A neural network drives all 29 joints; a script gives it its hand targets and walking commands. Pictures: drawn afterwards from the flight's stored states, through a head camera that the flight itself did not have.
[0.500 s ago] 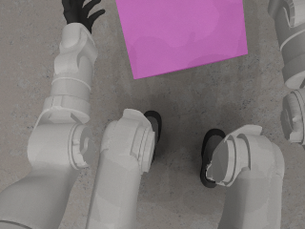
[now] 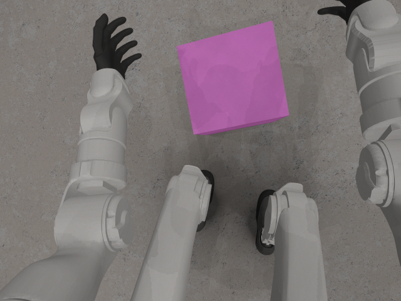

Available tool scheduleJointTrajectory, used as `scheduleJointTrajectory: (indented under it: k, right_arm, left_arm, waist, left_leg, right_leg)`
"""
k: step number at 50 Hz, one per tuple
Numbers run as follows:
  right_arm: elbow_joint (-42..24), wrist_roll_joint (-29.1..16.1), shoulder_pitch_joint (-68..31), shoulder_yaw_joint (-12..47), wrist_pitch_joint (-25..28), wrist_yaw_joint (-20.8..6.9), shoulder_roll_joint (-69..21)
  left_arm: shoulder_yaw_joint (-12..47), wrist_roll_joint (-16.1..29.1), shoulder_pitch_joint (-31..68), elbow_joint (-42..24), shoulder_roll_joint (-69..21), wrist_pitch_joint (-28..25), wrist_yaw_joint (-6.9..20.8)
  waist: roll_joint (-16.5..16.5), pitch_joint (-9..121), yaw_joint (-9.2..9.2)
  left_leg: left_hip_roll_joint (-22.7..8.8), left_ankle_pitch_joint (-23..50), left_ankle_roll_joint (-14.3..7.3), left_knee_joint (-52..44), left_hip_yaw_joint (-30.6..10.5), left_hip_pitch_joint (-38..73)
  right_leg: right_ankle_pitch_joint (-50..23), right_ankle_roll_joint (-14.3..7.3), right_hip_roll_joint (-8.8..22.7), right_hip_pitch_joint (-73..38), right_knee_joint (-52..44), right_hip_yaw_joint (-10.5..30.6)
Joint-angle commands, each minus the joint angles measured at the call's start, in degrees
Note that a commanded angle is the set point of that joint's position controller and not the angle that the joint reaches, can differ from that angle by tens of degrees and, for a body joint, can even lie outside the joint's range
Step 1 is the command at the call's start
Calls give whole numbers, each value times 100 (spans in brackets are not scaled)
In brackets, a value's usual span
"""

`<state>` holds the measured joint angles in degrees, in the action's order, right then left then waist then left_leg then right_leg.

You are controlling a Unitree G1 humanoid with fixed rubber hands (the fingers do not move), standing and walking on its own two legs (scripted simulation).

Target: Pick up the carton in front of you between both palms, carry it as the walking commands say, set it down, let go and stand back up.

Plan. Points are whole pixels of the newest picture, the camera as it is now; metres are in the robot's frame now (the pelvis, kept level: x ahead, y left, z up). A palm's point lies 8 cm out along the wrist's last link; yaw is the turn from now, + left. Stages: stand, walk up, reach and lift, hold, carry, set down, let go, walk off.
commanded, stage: set down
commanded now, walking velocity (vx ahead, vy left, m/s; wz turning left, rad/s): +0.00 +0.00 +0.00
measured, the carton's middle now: (232, 90) +0.50 +0.04 -0.37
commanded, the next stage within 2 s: let go in 0.38 s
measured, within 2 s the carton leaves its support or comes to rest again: neither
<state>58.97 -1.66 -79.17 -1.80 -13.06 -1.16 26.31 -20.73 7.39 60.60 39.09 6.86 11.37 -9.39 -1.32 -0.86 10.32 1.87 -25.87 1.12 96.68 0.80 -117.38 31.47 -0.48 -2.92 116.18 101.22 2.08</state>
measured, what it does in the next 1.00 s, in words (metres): rises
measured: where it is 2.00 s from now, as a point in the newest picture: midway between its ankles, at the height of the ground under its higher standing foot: (231, 221)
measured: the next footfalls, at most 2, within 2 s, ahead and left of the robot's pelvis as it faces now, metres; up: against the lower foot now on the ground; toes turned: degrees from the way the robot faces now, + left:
none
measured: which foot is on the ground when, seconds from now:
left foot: down 0.00-1.00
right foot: down 0.00-1.00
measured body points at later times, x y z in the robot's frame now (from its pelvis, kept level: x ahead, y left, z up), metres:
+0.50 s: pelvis +0.02 -0.01 +0.13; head +0.32 -0.01 +0.47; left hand +0.48 +0.24 +0.03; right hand +0.59 -0.15 +0.03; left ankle +0.12 +0.12 -0.46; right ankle +0.08 -0.11 -0.46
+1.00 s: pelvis +0.09 +0.02 +0.24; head +0.25 +0.01 +0.66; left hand +0.35 +0.26 +0.15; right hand +0.42 -0.18 +0.14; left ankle +0.12 +0.12 -0.46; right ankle +0.08 -0.11 -0.46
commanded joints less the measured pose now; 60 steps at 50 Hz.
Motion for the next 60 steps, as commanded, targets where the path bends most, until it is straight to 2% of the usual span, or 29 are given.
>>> scheduleJointTrajectory:
  k: [1,6,12,18,20,24,27,29,31,34,39,43,48,51,55,60]
  right_arm:
    - [-1005,83,-1820,-77,-44,0,363]
    - [-818,256,-1487,-300,-91,-14,276]
    - [-579,417,-1183,-554,28,-100,182]
    - [-557,554,-1037,-679,103,-185,87]
    - [-539,641,-811,-766,131,-193,-3]
    - [-803,862,88,-1033,221,-53,-249]
    - [-1346,979,958,-1168,306,177,-615]
    - [-1794,988,1621,-1184,348,369,-941]
    - [-2266,940,2235,-1125,393,549,-1234]
    - [-2812,856,2919,-1050,490,700,-1372]
    - [-3138,838,3972,-937,701,705,-1446]
    - [-2968,749,5066,-859,880,560,-1387]
    - [-2898,609,6283,-834,1149,410,-1250]
    - [-2949,543,6917,-768,1278,350,-1180]
    - [-3092,487,7621,-622,1393,280,-1152]
    - [-3356,430,8209,-408,1373,182,-1149]
  left_arm:
    - [-146,8,816,-861,839,-21,120]
    - [-163,-68,656,-757,768,0,263]
    - [-238,-278,471,-659,633,-88,357]
    - [-370,-505,281,-746,528,-138,423]
    - [-383,-603,120,-741,466,-166,475]
    - [-249,-778,-545,-816,452,-282,706]
    - [-93,-958,-1291,-984,542,-394,956]
    - [59,-1049,-1800,-1150,647,-457,1129]
    - [246,-1108,-2237,-1317,781,-513,1291]
    - [529,-1097,-2776,-1431,918,-588,1473]
    - [950,-897,-3815,-1292,897,-748,1635]
    - [1261,-748,-4736,-1326,864,-863,1631]
    - [1629,-571,-5732,-1704,816,-1023,1480]
    - [1780,-496,-6291,-1964,809,-1101,1391]
    - [1838,-471,-6839,-2134,872,-1164,1321]
    - [1802,-482,-7187,-2052,988,-1134,1344]
  waist:
    - [-1477,6777,362]
    - [-1266,6432,276]
    - [-936,6118,278]
    - [-921,5995,294]
    - [-920,5934,241]
    - [-870,6281,87]
    - [-792,6533,13]
    - [-684,6486,-17]
    - [-500,6202,-33]
    - [-266,5398,-90]
    - [-214,3936,-258]
    - [31,3364,-308]
    - [396,2998,-407]
    - [492,2767,-497]
    - [375,2254,-639]
    - [-134,1438,-778]
  left_leg:
    - [237,2289,235,-1126,576,3356]
    - [219,2291,250,-1686,557,3589]
    - [174,2440,276,-2354,501,4144]
    - [139,2572,278,-3048,451,4627]
    - [129,2612,282,-3258,448,4789]
    - [140,2994,257,-3591,448,5364]
    - [170,3278,198,-3847,422,5894]
    - [184,3346,133,-4069,388,6332]
    - [177,3301,72,-4304,330,6829]
    - [112,3059,13,-4662,186,7617]
    - [-44,2401,-5,-5225,-83,8493]
    - [-118,2675,18,-5563,-262,9349]
    - [-191,3828,91,-5846,-470,10638]
    - [-198,4459,135,-5995,-542,11198]
    - [-156,4718,166,-6282,-533,11360]
    - [-12,3804,103,-6828,-380,11054]
  right_leg:
    - [-1968,73,-170,-4599,-1378,-111]
    - [-2031,88,-174,-4788,-1994,-57]
    - [-2089,72,-181,-4902,-2700,-4]
    - [-2306,84,-170,-5490,-3375,47]
    - [-2413,99,-168,-5709,-3598,59]
    - [-3127,158,-176,-6386,-3975,74]
    - [-3705,215,-184,-6954,-4251,92]
    - [-3805,243,-182,-7240,-4516,102]
    - [-3581,253,-177,-7321,-4810,89]
    - [-2800,249,-156,-7115,-5305,14]
    - [-1670,218,-76,-7057,-5937,-109]
    - [-1583,145,-86,-7210,-6201,-156]
    - [-1996,41,-142,-7428,-6510,-164]
    - [-2267,10,-149,-7763,-6769,-126]
    - [-2740,33,-109,-8574,-7175,-53]
    - [-3321,118,65,-9843,-7576,40]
